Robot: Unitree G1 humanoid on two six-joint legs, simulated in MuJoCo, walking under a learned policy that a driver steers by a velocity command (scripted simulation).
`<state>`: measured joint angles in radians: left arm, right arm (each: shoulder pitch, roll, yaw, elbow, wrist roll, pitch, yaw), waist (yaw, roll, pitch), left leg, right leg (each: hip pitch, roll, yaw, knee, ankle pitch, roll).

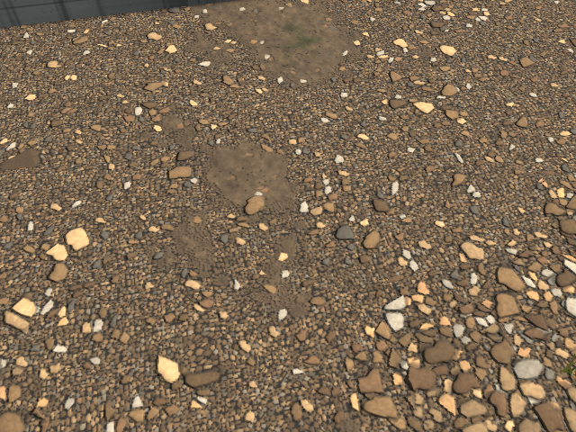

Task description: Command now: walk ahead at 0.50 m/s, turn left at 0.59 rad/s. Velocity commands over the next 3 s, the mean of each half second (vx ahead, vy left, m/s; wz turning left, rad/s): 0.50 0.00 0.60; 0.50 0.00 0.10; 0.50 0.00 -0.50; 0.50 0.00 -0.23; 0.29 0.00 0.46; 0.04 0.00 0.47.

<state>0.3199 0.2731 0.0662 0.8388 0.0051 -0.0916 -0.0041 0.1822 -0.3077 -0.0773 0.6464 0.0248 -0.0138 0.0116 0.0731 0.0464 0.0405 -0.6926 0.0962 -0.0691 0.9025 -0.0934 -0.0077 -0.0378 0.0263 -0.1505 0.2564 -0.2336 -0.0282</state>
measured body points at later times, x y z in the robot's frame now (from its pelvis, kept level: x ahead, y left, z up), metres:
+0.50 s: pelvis +0.28 +0.07 +0.00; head +0.31 +0.10 +0.45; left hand +0.41 +0.38 -0.09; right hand +0.43 -0.18 -0.10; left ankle +0.23 +0.14 -0.74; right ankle +0.49 -0.07 -0.68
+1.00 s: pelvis +0.55 +0.11 +0.00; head +0.58 +0.12 +0.45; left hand +0.47 +0.38 -0.12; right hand +0.84 -0.04 -0.08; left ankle +0.63 +0.31 -0.70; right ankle +0.56 +0.01 -0.74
